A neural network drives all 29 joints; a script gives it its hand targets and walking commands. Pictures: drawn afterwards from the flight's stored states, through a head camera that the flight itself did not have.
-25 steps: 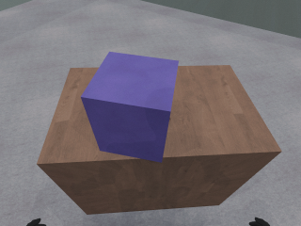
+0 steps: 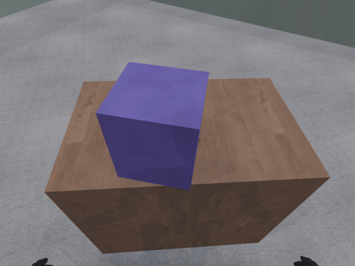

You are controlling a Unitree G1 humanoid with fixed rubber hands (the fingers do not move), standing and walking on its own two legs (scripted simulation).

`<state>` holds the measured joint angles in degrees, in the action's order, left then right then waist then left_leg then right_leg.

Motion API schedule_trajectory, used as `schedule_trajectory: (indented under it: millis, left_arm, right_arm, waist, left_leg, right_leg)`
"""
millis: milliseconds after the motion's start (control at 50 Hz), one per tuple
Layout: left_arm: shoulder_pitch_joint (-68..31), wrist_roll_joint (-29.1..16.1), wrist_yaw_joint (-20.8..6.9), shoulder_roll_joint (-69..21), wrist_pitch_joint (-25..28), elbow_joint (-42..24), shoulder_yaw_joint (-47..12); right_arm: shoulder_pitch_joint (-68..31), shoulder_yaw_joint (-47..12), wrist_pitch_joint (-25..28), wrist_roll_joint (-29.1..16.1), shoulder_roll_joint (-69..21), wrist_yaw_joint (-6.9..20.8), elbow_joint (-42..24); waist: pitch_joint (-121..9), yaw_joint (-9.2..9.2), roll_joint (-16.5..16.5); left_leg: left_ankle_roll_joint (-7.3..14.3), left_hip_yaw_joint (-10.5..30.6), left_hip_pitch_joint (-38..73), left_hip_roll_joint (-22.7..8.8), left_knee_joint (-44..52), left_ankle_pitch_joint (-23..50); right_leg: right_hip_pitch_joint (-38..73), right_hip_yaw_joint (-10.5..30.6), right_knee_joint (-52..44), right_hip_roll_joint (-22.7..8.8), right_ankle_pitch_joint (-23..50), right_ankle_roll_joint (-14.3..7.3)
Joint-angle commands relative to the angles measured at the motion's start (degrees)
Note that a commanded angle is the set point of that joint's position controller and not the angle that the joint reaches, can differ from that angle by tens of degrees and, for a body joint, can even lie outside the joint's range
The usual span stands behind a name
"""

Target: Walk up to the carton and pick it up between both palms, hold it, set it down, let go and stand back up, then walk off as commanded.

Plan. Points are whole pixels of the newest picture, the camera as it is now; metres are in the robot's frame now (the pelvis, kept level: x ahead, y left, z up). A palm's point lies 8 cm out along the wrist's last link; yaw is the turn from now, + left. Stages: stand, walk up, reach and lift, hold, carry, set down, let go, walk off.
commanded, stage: walk up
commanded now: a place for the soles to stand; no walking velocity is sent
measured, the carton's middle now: (160, 128) +0.45 +0.04 +0.05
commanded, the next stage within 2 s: reach and lift in 0.10 s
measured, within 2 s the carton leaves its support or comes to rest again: neither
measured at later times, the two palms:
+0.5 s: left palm (47, 243) +0.19 +0.28 -0.05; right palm out of the picture +0.13 -0.32 -0.08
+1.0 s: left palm (26, 251) +0.17 +0.31 -0.02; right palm (282, 253) +0.16 -0.22 -0.02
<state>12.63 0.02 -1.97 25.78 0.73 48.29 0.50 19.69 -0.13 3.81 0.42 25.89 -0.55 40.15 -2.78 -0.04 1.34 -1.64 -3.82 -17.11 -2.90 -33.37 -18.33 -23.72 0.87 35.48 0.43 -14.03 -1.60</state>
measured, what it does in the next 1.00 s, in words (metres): stands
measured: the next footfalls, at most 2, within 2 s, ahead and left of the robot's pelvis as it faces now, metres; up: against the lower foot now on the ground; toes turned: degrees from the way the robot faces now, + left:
none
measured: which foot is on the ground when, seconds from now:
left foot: down 0.00-1.00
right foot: down 0.00-1.00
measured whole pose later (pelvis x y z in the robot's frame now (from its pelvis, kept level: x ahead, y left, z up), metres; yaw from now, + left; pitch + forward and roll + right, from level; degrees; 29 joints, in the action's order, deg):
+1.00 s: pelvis -0.01 +0.02 +0.02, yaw +1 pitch -3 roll -1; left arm 12.3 -0.1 -2.3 22.7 -13.1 15.5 2.0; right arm 15.9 3.1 13.6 0.4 12.6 -3.7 29.8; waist 3.4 -0.8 1.5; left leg -0.4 -2.5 -8.2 -2.7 -26.1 -14.8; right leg -10.9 -0.3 21.5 0.4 -7.6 -0.6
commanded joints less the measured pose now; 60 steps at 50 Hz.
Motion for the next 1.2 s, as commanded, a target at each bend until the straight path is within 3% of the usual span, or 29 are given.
schedule_trajectory:
  millis: [0, 80, 100, 120, 140, 160, 220, 260, 300, 320, 340, 400, 460, 500, 560, 600, 640, 680, 740, 760, 820, 860, 940, 1080, 1120, 1140, 1180]
  left_arm:
    - [-3.77, 0.79, 0.43, 7.80, 1.84, -2.16, 2.44]
    - [-3.15, 0.71, 0.61, 7.98, 1.68, -2.17, 2.38]
    - [-21.97, 0.14, 2.72, 5.22, -11.52, -16.60, 5.99]
    - [-18.80, 3.49, 3.68, 3.53, -16.63, -20.54, 5.28]
    - [-17.23, 4.02, 3.76, 1.61, -18.24, -20.80, 4.62]
    - [-16.57, 5.11, 3.70, 1.21, -19.19, -21.61, 5.55]
    - [-15.33, 3.99, 2.94, 2.14, -20.77, -28.45, 5.50]
    - [-14.05, 2.15, 2.51, 3.17, -21.10, -29.32, 5.25]
    - [-11.57, 0.86, 2.20, 4.00, -20.14, -30.30, 5.69]
    - [-8.87, 0.93, 1.72, 4.22, -19.67, -30.12, 6.58]
    - [-6.75, 1.67, 1.12, 5.15, -19.20, -27.76, 7.87]
    - [-3.62, 1.67, -0.70, 5.91, -17.00, -25.77, 9.93]
    - [-2.82, 2.24, -1.76, 6.86, -15.11, -27.47, 12.59]
    - [-3.30, 1.76, -1.71, 6.23, -14.63, -30.80, 13.12]
    - [-2.94, 1.03, -0.94, 4.86, -14.58, -35.70, 12.02]
    - [-2.56, 1.37, -0.05, 3.84, -14.79, -38.45, 11.02]
    - [-2.14, 1.41, 0.69, 2.91, -14.67, -40.30, 9.37]
    - [-1.49, 0.82, 0.80, 3.01, -13.49, -42.66, 8.66]
    - [-0.54, -0.24, 0.79, 2.15, -12.58, -41.98, 7.17]
    - [-0.10, -1.15, 0.63, 2.15, -12.14, -41.37, 6.64]
    - [-0.45, -4.04, -0.06, 1.32, -11.68, -41.43, 3.70]
    - [-1.28, -5.04, -0.37, 0.48, -11.37, -42.63, 2.09]
    - [-1.75, -6.67, -0.64, 0.96, -10.78, -44.06, 2.56]
    - [-0.66, -10.78, -1.41, 2.38, -8.92, -47.20, 4.41]
    - [1.31, -11.70, -1.93, 3.24, -8.57, -47.64, 5.35]
    - [1.25, -12.86, -2.56, 3.98, -8.14, -47.39, 5.67]
    - [2.91, -13.48, -3.42, 5.36, -7.02, -48.06, 6.78]
  right_arm:
    - [-2.09, 2.83, 1.13, 0.97, 10.46, -0.54, 2.84]
    - [-2.04, 2.94, 0.99, 0.85, 10.24, -0.78, 2.96]
    - [-22.15, 14.11, 10.30, 5.18, 3.15, 2.27, 13.58]
    - [-16.36, 14.83, 10.99, 6.40, 6.48, 4.11, 15.80]
    - [-15.88, 14.40, 10.60, 6.75, 7.66, 4.90, 16.72]
    - [-15.74, 14.66, 10.50, 7.01, 8.48, 5.14, 16.01]
    - [-14.98, 14.10, 12.11, 6.02, 5.31, 4.94, 9.79]
    - [-13.45, 13.36, 12.27, 4.89, 2.95, 4.34, 5.98]
    - [-12.36, 11.86, 13.71, 3.16, 1.77, 3.03, -1.63]
    - [-10.50, 11.34, 14.13, 2.59, 1.85, 2.28, -3.88]
    - [-9.11, 9.82, 14.50, 2.08, 1.46, 1.35, -5.60]
    - [-4.36, 6.48, 16.07, 0.60, -1.42, -1.39, -10.18]
    - [-0.48, 3.03, 16.71, -0.81, -4.53, -3.38, -12.34]
    - [-0.19, 3.32, 16.51, -1.23, -5.30, -3.98, -10.44]
    - [0.28, 4.45, 15.58, -2.00, -6.76, -3.77, -9.21]
    - [0.81, 5.66, 14.83, -2.31, -6.73, -3.43, -7.96]
    - [0.47, 6.08, 14.47, -3.87, -6.26, -2.89, -8.56]
    - [1.31, 6.40, 14.37, -4.55, -6.78, -3.03, -10.19]
    - [0.27, 7.78, 13.91, -4.27, -6.75, -2.96, -12.72]
    - [0.52, 7.95, 13.52, -4.21, -7.40, -3.09, -14.32]
    - [-0.61, 8.25, 12.60, -4.34, -8.01, -3.50, -20.01]
    - [-1.68, 8.35, 11.78, -4.45, -8.29, -3.85, -23.83]
    - [-1.59, 8.23, 9.03, -4.58, -8.68, -4.57, -27.54]
    - [1.60, 3.54, 4.09, -6.48, -14.79, -6.20, -36.84]
    - [3.57, 2.19, 3.16, -6.94, -16.43, -6.82, -39.15]
    - [3.74, 0.50, 2.69, -7.24, -19.03, -7.31, -41.53]
    - [6.95, -1.39, 1.96, -7.63, -20.32, -8.26, -44.10]
  waist:
    - [-4.73, -0.56, -0.70]
    - [-4.98, -0.47, -1.15]
    - [8.89, 2.29, -9.00]
    - [11.29, 3.99, -12.76]
    - [12.33, 3.90, -13.99]
    - [11.82, 3.96, -13.08]
    - [5.09, 1.14, -6.11]
    - [1.69, 1.06, 2.21]
    - [-2.45, 0.59, 9.22]
    - [-3.06, 0.26, 10.87]
    - [-2.40, -0.94, 15.03]
    - [-4.72, -2.12, 19.62]
    - [-6.85, -2.61, 15.04]
    - [-7.50, -1.61, 8.82]
    - [-6.35, -0.45, -1.20]
    - [-6.11, 0.17, -5.77]
    - [-5.24, -0.16, -10.75]
    - [-5.00, -0.25, -11.43]
    - [-1.76, -1.06, -9.87]
    - [-0.40, -1.31, -7.83]
    - [1.04, -0.40, -6.98]
    - [2.56, 0.50, -8.30]
    - [2.31, 0.76, -7.76]
    - [1.17, -0.23, -3.55]
    - [0.33, -1.41, -2.04]
    - [0.42, -1.92, 0.78]
    - [-0.08, -3.17, 1.78]
  left_leg:
    - [4.43, 5.22, 3.00, -4.34, 5.11, 5.24]
    - [4.33, 5.28, 4.01, -4.85, 4.35, 8.16]
    - [1.59, 0.73, -14.35, 0.99, 5.33, -10.65]
    - [3.45, 0.29, -24.17, -1.84, 8.66, -19.05]
    - [4.85, -0.49, -32.99, -3.43, 11.05, -22.91]
    - [5.75, -1.70, -36.24, -3.55, 11.33, -23.92]
    - [4.74, -4.04, -22.26, -0.78, 5.47, -11.30]
    - [3.60, -3.54, -8.25, 1.55, 2.25, -3.03]
    - [3.32, -1.67, 0.91, 2.91, 2.17, 3.88]
    - [3.74, -1.67, 1.95, 3.36, 2.09, 6.18]
    - [4.52, -1.98, 1.08, 4.39, 1.52, 7.95]
    - [4.53, -2.32, -0.65, 5.86, 1.80, 9.82]
    - [3.50, -2.69, -0.71, 6.58, 4.17, 10.90]
    - [2.80, -2.97, 1.09, 6.35, 6.67, 10.82]
    - [1.72, -3.60, 6.42, 5.47, 10.48, 9.25]
    - [1.33, -3.88, 8.82, 4.57, 11.70, 11.01]
    - [1.44, -3.57, 5.99, 3.06, 14.09, 10.04]
    - [2.02, -3.74, 0.18, 2.38, 15.63, 8.74]
    - [3.19, -3.73, -7.70, 1.08, 18.80, 2.54]
    - [3.32, -3.69, -8.21, 1.23, 19.27, 2.03]
    - [3.54, -3.75, -9.50, 0.40, 21.38, -2.16]
    - [3.66, -3.39, -12.39, -0.49, 23.19, -4.64]
    - [4.50, -3.55, -15.00, -1.09, 24.39, -5.74]
    - [3.11, -5.04, -3.08, 1.82, 21.13, 1.27]
    - [2.05, -5.34, 2.33, 3.42, 19.14, 6.19]
    - [1.95, -5.63, 5.19, 4.73, 17.68, 7.36]
    - [1.73, -5.07, 7.97, 5.23, 17.08, 9.65]
  right_leg:
    - [9.13, 9.14, -7.31, -6.62, 6.11, -2.93]
    - [9.11, 8.31, -6.20, -6.81, 9.82, -2.99]
    - [10.43, -6.66, 1.07, 0.48, -10.46, -2.73]
    - [18.40, -9.36, 6.76, 2.56, -6.76, -2.16]
    - [26.45, -10.65, 10.01, 4.00, -2.91, -1.14]
    - [30.02, -10.38, 10.89, 4.48, -2.48, -0.43]
    - [22.78, -5.58, 4.52, 1.32, -4.11, -0.98]
    - [16.19, -2.34, -2.09, -0.86, -0.81, -1.45]
    - [15.04, -1.25, -5.00, -1.10, 10.32, 0.40]
    - [17.43, -0.73, -5.55, -0.92, 15.47, 1.22]
    - [20.00, 0.73, -6.22, -1.26, 19.86, 2.50]
    - [28.19, 4.36, -7.37, -3.86, 31.16, 4.56]
    - [33.54, 5.88, -8.55, -5.72, 34.62, 5.19]
    - [33.69, 4.04, -8.85, -5.03, 30.58, 4.47]
    - [30.52, 0.87, -11.05, -2.83, 18.99, 2.48]
    - [29.00, -1.21, -12.71, -1.14, 12.03, 1.01]
    - [32.04, -2.51, -12.16, 0.62, 11.71, 0.59]
    - [37.75, -2.76, -11.57, 1.73, 13.17, 0.93]
    - [42.57, -3.11, -10.50, 2.88, 11.13, 1.47]
    - [42.73, -2.91, -11.26, 2.99, 10.91, 1.47]
    - [44.40, -3.32, -11.75, 3.45, 8.59, 1.63]
    - [46.99, -4.26, -11.09, 4.26, 9.09, 1.92]
    - [50.19, -3.71, -10.71, 4.47, 8.75, 2.49]
    - [40.27, -0.29, -15.97, 1.25, 4.44, 2.44]
    - [36.39, 0.74, -18.16, -0.10, 5.12, 2.01]
    - [33.28, 2.44, -20.25, -1.93, 4.43, 2.00]
    - [31.91, 3.14, -20.49, -3.08, 9.06, 2.35]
